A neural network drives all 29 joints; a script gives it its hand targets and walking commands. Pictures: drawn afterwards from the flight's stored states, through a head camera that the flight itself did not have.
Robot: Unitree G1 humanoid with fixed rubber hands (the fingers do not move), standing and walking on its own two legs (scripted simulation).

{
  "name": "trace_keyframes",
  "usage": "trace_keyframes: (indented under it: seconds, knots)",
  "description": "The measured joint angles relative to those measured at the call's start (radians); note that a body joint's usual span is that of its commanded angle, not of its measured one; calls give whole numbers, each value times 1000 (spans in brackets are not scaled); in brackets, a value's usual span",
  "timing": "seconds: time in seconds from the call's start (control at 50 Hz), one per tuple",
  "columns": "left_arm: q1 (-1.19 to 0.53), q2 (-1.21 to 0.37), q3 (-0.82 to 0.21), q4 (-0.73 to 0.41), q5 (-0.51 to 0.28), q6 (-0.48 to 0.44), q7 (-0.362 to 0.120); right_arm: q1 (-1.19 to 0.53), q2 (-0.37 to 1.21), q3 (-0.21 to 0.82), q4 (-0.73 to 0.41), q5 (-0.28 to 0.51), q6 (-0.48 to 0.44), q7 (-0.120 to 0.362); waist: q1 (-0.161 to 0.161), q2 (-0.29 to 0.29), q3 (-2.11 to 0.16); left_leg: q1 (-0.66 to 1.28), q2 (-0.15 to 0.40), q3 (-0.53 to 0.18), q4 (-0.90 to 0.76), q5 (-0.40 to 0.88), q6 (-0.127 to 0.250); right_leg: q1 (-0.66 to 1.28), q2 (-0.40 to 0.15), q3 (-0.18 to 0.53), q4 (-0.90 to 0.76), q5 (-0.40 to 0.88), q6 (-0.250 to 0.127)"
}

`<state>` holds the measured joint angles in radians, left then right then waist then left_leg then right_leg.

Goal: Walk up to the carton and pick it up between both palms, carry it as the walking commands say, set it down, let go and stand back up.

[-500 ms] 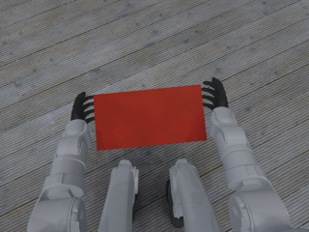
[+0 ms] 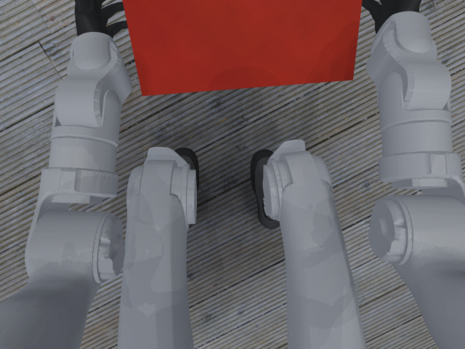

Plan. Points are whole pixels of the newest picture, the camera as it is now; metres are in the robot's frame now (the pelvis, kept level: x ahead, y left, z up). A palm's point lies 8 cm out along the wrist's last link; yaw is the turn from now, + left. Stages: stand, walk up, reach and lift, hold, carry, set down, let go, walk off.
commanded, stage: set down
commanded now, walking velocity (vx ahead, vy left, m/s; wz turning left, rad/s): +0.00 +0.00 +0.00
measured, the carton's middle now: (240, 28) +0.53 -0.03 -0.23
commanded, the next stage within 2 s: none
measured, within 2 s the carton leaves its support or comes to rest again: rests again in 1.26 s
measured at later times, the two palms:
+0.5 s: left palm (100, 10) +0.54 +0.17 -0.20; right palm (362, 1) +0.55 -0.20 -0.18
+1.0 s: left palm (110, 21) +0.55 +0.18 -0.26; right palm out of the picture +0.58 -0.20 -0.24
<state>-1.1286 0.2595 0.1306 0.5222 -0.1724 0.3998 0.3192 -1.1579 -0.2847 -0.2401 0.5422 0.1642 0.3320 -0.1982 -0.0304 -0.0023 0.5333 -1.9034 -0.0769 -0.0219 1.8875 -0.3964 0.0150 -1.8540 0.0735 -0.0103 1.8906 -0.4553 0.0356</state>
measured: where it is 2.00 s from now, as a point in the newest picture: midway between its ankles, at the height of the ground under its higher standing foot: (226, 203)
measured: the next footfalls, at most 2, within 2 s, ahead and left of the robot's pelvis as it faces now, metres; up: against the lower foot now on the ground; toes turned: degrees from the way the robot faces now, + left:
none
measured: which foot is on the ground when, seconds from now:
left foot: down 0.00-1.00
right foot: down 0.00-1.00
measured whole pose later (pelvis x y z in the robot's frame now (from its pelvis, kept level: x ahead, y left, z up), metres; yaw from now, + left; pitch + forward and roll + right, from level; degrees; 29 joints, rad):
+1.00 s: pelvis +0.03 -0.03 -0.09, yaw +1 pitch +26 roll +1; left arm -1.35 0.44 -0.04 0.99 -0.32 0.21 0.15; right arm -1.45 -0.34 -0.12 1.01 0.22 0.18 -0.20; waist -0.01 -0.01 0.52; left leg -2.17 -0.08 -0.01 2.19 -0.49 -0.05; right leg -2.15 0.07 -0.04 2.24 -0.54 -0.03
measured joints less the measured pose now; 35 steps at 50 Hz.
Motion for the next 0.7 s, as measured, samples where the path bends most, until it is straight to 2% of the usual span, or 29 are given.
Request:
trace_keyframes:
  seconds: [0.1, 0.18, 0.3, 0.4, 0.48, 0.58, 0.64, 0.7]
  knots:
    - [24, 23, -66, -53, -17, 95, 22, 26, -21, 9, -30, 40, 79, 0, 14, -16, -2, -36, 4, 9, 80, -20, 2, -37, 5, 0, 81, -19, 3]
    - [-23, 45, -85, 11, -26, 116, 13, -25, -35, 21, 39, 31, 94, 2, 21, -1, -4, -25, -8, 3, 94, -25, -5, -23, -7, -7, 101, -33, -7]
    - [-145, 86, -60, 246, -4, -5, -59, -151, 1, -7, 219, -68, 3, 9, 15, 20, -11, -7, -24, -11, 79, -27, -23, -6, -22, -21, 94, -43, -27]
    - [-205, 117, -56, 358, -7, -99, -96, -183, 29, -29, 253, -90, -59, -12, 9, 12, -12, -51, -20, -12, 94, -34, -35, -58, -18, -24, 116, -46, -39]
    - [-216, 117, -72, 367, -36, -134, -89, -161, 20, -16, 216, -70, -77, -19, 4, 17, -10, -125, -19, -7, 132, -36, -39, -136, -17, -23, 158, -49, -41]
    - [-170, 114, -108, 308, -69, -123, -67, -98, -1, 40, 144, -3, -62, -53, -8, 10, -5, -219, -12, 7, 195, -45, -39, -236, -11, -16, 228, -55, -40]
    - [-146, 151, -182, 273, -89, -93, -107, -59, -36, 90, 128, 44, -44, -45, -8, -1, -3, -254, -12, 9, 233, -54, -45, -275, -10, -19, 269, -63, -45]
    - [-117, 151, -188, 214, -111, -72, -113, -25, -57, 104, 89, 91, -20, -58, 5, -8, -2, -261, -5, 8, 267, -70, -50, -287, -4, -24, 303, -72, -52]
